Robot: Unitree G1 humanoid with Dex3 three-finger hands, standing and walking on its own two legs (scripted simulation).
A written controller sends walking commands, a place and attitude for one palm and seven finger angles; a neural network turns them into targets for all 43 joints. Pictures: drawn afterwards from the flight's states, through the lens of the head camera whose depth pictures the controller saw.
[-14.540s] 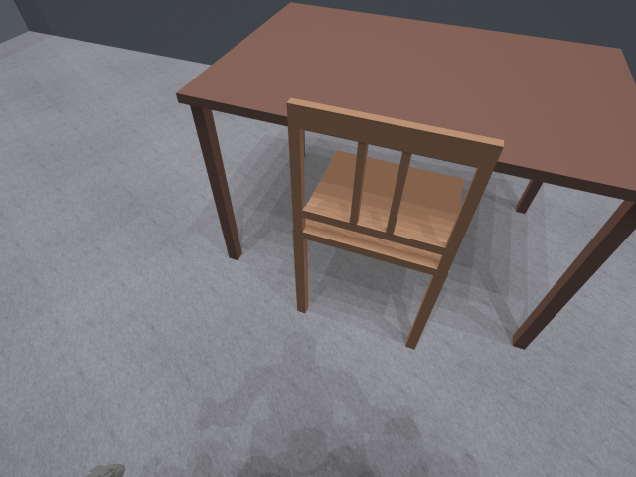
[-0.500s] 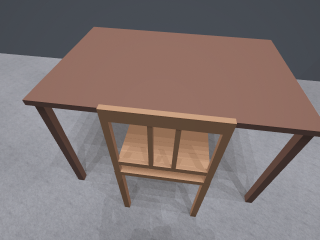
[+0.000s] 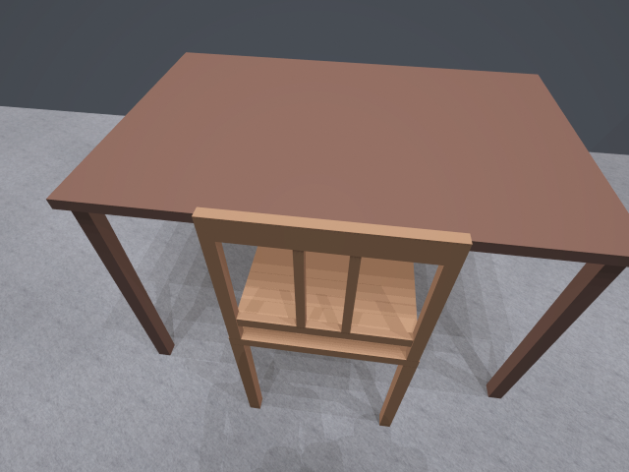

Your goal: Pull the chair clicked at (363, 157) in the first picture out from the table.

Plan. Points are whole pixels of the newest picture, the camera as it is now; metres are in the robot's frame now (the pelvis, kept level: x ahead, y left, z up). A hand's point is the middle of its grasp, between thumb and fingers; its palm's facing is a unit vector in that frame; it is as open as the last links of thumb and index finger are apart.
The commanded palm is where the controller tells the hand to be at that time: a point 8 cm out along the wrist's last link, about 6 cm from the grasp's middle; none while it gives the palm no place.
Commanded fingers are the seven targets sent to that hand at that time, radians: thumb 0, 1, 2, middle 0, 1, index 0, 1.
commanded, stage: come to a stop and stand still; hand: left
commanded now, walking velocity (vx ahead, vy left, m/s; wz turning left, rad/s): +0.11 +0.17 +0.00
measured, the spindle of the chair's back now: (300, 289) +0.46 +0.07 -0.12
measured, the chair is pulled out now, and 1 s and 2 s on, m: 0.00 0.00 0.00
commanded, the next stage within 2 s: look again from close up in 1.40 s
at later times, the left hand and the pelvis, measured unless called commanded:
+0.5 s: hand out of the picture -0.02 +0.18 -0.18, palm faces +0.06 -0.99 -0.16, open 7.3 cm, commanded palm none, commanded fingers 0.00 0.90 0.90 -0.20 -0.30 -0.20 -0.30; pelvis +0.01 +0.02 +0.00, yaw -1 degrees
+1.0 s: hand out of the picture -0.03 +0.18 -0.17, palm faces +0.02 -0.98 -0.20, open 7.3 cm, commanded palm none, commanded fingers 0.00 0.90 0.90 -0.20 -0.30 -0.20 -0.30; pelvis -0.02 +0.01 +0.00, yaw +0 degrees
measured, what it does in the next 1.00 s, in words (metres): stands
